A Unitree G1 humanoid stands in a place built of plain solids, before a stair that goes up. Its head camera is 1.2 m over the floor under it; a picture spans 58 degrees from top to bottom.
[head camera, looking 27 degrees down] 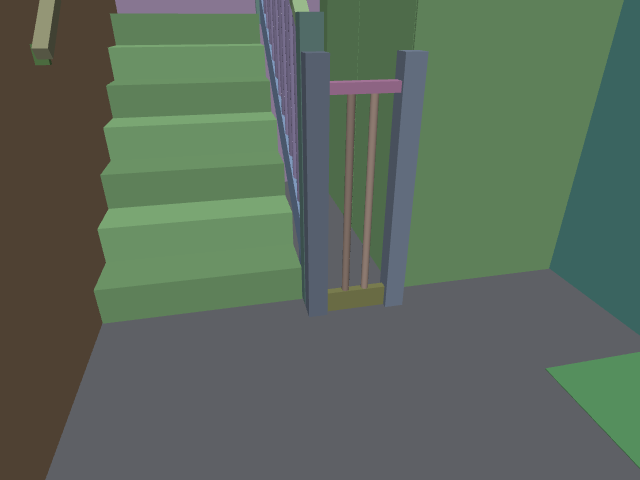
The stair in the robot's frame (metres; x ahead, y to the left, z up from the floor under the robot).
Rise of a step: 0.18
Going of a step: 0.24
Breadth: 0.90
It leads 12 degrees to the left of straight ahead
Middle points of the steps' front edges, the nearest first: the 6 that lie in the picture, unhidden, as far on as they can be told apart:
1.64 0.52 0.18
1.87 0.57 0.35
2.11 0.63 0.53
2.35 0.68 0.70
2.58 0.73 0.88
2.82 0.78 1.06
